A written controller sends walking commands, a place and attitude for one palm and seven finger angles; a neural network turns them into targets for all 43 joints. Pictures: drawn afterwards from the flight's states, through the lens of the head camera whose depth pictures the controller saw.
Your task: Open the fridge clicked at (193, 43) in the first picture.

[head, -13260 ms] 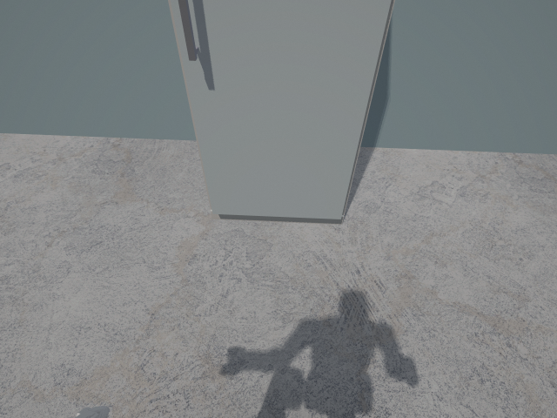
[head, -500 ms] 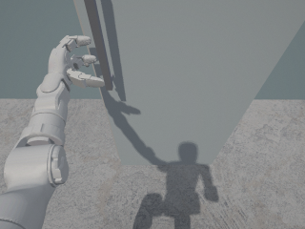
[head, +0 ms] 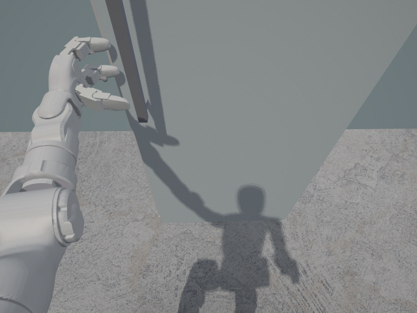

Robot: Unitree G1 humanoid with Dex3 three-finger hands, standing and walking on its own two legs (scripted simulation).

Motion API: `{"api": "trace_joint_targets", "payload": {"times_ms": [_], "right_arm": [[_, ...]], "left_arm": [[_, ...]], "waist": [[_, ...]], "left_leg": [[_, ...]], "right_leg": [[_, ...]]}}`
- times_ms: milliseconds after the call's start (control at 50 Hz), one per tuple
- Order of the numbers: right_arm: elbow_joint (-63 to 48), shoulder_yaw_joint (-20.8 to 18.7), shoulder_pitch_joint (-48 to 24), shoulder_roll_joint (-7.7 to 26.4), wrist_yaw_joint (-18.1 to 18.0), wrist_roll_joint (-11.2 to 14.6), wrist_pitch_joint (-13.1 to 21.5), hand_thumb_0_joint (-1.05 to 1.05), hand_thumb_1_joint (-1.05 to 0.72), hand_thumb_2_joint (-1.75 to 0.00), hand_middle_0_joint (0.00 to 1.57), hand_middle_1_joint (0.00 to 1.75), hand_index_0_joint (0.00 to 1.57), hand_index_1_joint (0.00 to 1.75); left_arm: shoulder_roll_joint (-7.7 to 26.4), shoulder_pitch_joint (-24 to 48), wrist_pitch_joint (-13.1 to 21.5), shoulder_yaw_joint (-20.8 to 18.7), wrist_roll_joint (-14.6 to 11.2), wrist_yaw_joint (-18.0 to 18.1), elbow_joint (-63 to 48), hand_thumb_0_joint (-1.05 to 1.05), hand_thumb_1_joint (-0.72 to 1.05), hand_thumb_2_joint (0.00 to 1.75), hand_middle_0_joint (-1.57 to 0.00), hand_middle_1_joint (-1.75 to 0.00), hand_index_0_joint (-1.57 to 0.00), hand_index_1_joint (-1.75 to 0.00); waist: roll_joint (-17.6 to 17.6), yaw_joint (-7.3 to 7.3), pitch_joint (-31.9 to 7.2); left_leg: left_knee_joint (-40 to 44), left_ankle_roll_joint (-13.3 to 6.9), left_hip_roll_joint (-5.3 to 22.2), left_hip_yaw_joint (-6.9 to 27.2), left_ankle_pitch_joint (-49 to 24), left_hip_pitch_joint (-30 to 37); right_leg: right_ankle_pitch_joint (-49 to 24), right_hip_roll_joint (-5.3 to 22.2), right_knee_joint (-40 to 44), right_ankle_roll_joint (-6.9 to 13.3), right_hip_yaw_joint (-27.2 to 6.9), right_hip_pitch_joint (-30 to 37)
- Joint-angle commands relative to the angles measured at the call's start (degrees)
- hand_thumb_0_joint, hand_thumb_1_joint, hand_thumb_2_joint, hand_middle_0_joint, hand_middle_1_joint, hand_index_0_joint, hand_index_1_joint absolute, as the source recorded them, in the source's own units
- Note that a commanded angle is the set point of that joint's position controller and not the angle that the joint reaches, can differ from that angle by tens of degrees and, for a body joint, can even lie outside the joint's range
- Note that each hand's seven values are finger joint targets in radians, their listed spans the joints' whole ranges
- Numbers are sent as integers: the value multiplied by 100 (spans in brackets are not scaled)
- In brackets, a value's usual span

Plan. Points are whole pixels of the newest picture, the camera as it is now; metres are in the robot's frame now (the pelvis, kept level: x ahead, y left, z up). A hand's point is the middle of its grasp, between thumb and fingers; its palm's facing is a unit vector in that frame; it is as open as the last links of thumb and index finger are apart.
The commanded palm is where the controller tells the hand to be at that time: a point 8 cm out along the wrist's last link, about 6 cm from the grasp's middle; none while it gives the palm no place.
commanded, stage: slide the fingers in behind the handle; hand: left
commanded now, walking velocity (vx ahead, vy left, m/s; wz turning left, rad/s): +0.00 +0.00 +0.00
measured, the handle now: (127, 39) +0.54 +0.12 +0.24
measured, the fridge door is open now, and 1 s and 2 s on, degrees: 0 0 0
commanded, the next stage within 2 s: grip the handle and tug to test in 1.80 s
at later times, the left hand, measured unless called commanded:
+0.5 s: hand (121, 82) +0.49 +0.14 +0.18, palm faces -0.02 -1.00 +0.01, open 14.0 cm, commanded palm +0.46 +0.19 +0.18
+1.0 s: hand (129, 82) +0.48 +0.12 +0.18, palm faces -0.02 -1.00 +0.01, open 14.0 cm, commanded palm +0.46 +0.17 +0.18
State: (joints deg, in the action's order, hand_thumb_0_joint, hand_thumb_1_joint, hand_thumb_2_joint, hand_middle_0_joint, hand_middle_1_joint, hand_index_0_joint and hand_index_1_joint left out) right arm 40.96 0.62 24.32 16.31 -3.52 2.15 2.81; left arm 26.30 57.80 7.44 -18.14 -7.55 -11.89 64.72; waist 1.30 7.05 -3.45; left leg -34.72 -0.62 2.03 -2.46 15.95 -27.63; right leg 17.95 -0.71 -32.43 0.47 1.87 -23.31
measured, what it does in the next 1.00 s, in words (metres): stands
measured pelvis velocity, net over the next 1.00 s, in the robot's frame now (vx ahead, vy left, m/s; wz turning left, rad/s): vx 0.00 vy -0.01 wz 0.01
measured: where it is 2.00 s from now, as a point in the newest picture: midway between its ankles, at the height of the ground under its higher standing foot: outside the picture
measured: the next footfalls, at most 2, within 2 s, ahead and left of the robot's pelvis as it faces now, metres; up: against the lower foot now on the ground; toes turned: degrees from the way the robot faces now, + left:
none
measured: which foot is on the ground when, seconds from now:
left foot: down 0.00-1.00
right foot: down 0.00-1.00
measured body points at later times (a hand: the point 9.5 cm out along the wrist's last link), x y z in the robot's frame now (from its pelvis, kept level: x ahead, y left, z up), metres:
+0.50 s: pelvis +0.00 +0.00 +0.00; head +0.04 +0.00 +0.45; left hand +0.48 +0.19 +0.18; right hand +0.04 -0.26 -0.12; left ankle +0.01 +0.11 -0.73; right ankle -0.02 -0.12 -0.73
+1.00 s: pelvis +0.00 -0.01 +0.00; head +0.03 -0.02 +0.45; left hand +0.48 +0.17 +0.19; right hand +0.04 -0.28 -0.12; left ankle +0.01 +0.11 -0.73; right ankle -0.02 -0.12 -0.73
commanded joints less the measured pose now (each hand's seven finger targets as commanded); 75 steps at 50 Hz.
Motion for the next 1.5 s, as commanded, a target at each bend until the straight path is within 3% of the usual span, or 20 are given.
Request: {"api": "trace_joint_targets", "payload": {"times_ms": [0, 220, 320, 360, 440, 460, 500, 520, 600, 720, 760, 780, 900, 1040, 1080, 1140, 1220, 1300, 1440, 1480], "right_arm": [[-421, -299, 425, 889, -8, 0, 237, 0, -90, -90, 20, 30, 20, 30], [-497, -269, 348, 875, 1, 5, 254, 0, -90, -90, 20, 30, 20, 30], [-582, -252, 247, 817, 30, 5, 282, 0, -90, -90, 20, 30, 20, 30], [-596, -266, 202, 827, 45, 7, 291, 0, -90, -90, 20, 30, 20, 30], [-632, -263, 122, 763, 90, 16, 291, 0, -90, -90, 20, 30, 20, 30], [-613, -279, 142, 786, 85, 6, 273, 0, -90, -90, 20, 30, 20, 30], [-656, -257, 84, 775, 68, 27, 251, 0, -90, -90, 20, 30, 20, 30], [-641, -262, 120, 794, 40, 13, 229, 0, -90, -90, 20, 30, 20, 30], [-676, -245, 26, 729, 41, 31, 252, 0, -90, -90, 20, 30, 20, 30], [-623, -248, 56, 765, 12, 40, 231, 0, -90, -90, 20, 30, 20, 30], [-635, -236, 2, 754, 0, 56, 227, 0, -90, -90, 20, 30, 20, 30], [-640, -233, -22, 725, 11, 61, 238, 0, -90, -90, 20, 30, 20, 30], [-569, -253, 44, 746, 12, 41, 269, 0, -90, -90, 20, 30, 20, 30], [-654, -274, -10, 721, 81, 35, 261, 0, -90, -90, 20, 30, 20, 30], [-636, -270, -12, 722, 69, 32, 236, 0, -90, -90, 20, 30, 20, 30], [-660, -262, -56, 711, 55, 51, 209, 0, -90, -90, 20, 30, 20, 30], [-652, -290, -26, 688, 73, 16, 264, 0, -90, -90, 20, 30, 20, 30], [-563, -273, -77, 669, 86, 42, 277, 0, -90, -90, 20, 30, 20, 30], [-574, -247, -43, 672, 75, -8, 278, 0, -90, -90, 20, 30, 20, 30], [-602, -249, -57, 647, 90, -4, 294, 0, -90, -90, 20, 30, 20, 30]], "left_arm": [[968, 3376, 375, 90, -27, 76, -1276, 0, -50, 30, -30, -120, -30, -120], [855, 3106, 414, 120, -78, 89, -1210, 0, -50, 30, -30, -120, -30, -120], [666, 3080, 424, 196, -53, 240, -1552, 0, -50, 30, -30, -120, -30, -120], [868, 2977, 423, -15, -40, 320, -1642, 0, -50, 30, -30, -120, -30, -120], [477, 2806, 380, 232, 6, 427, -1845, 0, -50, 30, -30, -120, -30, -120], [726, 2765, 347, 8, 0, 467, -1819, 0, -50, 30, -30, -120, -30, -120], [628, 2759, 244, 112, 10, 470, -1731, 0, -50, 30, -30, -120, -30, -120], [833, 2740, 242, -45, 27, 506, -1644, 0, -50, 30, -30, -120, -30, -120], [527, 2987, 312, 238, 54, 502, -1937, 0, -50, 30, -30, -120, -30, -120], [631, 2814, 265, 155, -18, 446, -1581, 0, -50, 30, -30, -120, -30, -120], [705, 2868, 252, 135, 1, 433, -1608, 0, -50, 30, -30, -120, -30, -120], [450, 3009, 253, 342, -10, 419, -1681, 0, -50, 30, -30, -120, -30, -120], [568, 3062, 337, 210, -39, 450, -1622, 0, -50, 30, -30, -120, -30, -120], [395, 2593, 368, 202, -52, 525, -1869, 0, -50, 30, -30, -120, -30, -120], [497, 2664, 297, 136, -36, 558, -1785, 0, -50, 30, -30, -120, -30, -120], [530, 2671, 284, 143, 33, 627, -1873, 0, -50, 30, -30, -120, -30, -120], [184, 2790, 386, 344, -39, 679, -2210, 0, -50, 30, -30, -120, -30, -120], [-161, 2836, 222, 612, -30, 697, -1821, 0, -50, 30, -30, -120, -30, -120], [395, 2952, 362, 155, 128, 891, -1674, 0, -50, 30, -30, -120, -30, -120], [130, 2955, 435, 393, 130, 837, -1726, 0, -50, 30, -30, -120, -30, -120]], "waist": [[294, 124, -2001], [70, 53, -1990], [249, -19, -2051], [127, -93, -2172], [228, -124, -2171], [82, -165, -2171], [-121, -122, -1969], [-200, -135, -1911], [67, -78, -2015], [-261, -56, -1826], [-84, -89, -1857], [25, -13, -1851], [-65, -22, -1925], [-30, -215, -2195], [-235, -162, -1978], [-108, -180, -1882], [-40, -161, -2219], [-190, -47, -1734], [-192, -154, -2008], [-85, -127, -2028]], "left_leg": [[129, -126, -82, 379, -1624, 1924], [92, -134, -78, 380, -1631, 1820], [101, -113, -84, 398, -1713, 1922], [115, -112, -79, 383, -1733, 1926], [92, -101, -77, 347, -2018, 2055], [107, -111, -87, 335, -1945, 1962], [174, -148, -114, 258, -1669, 1693], [174, -170, -128, 250, -1653, 1601], [192, -158, -146, 245, -1578, 1789], [207, -209, -182, 184, -1382, 1532], [237, -197, -192, 182, -1330, 1496], [221, -198, -199, 168, -1300, 1587], [205, -196, -198, 201, -1308, 1592], [195, -183, -200, 175, -1722, 1751], [240, -201, -196, 142, -1584, 1586], [272, -201, -199, 135, -1518, 1555], [229, -173, -179, 221, -1801, 1966], [273, -166, -167, 208, -1467, 1793], [270, -177, -198, 199, -1435, 1635], [250, -151, -181, 210, -1533, 1747]], "right_leg": [[-1742, -138, 352, 25, 15, -227], [-1759, -117, 277, 46, 36, -93], [-1749, -111, 244, 61, 55, -81], [-1859, -132, 225, 52, 29, 25], [-2086, -139, 189, 55, 53, 54], [-2107, -138, 211, 53, 40, 163], [-2095, -126, 262, 32, 18, 278], [-2095, -101, 283, 35, 14, 397], [-2072, -109, 301, 40, -19, 310], [-2074, -79, 392, 12, -55, 474], [-2087, -70, 386, 11, -87, 474], [-2045, -73, 400, 6, -86, 366], [-2027, -78, 392, 7, -84, 380], [-2405, -104, 302, 32, -48, 591], [-2367, -98, 356, 2, -54, 619], [-2282, -88, 370, 20, -61, 606], [-2303, -112, 332, 55, -7, 582], [-2041, -118, 415, 18, 0, 259], [-2053, -77, 344, 28, -59, 495], [-2101, -92, 316, 41, -39, 423]]}}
